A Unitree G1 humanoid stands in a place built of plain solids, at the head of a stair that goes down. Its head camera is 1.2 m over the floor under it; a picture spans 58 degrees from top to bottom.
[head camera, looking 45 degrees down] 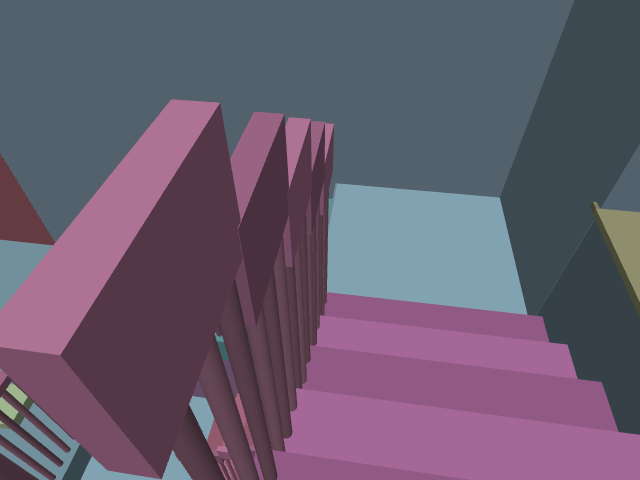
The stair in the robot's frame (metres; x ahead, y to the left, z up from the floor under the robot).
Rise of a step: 0.17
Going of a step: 0.29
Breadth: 1.31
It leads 8 degrees to the right of straight ahead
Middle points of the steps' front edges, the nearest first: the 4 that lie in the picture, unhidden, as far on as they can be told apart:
0.68 -0.50 -0.34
0.96 -0.54 -0.51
1.25 -0.58 -0.68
1.53 -0.62 -0.85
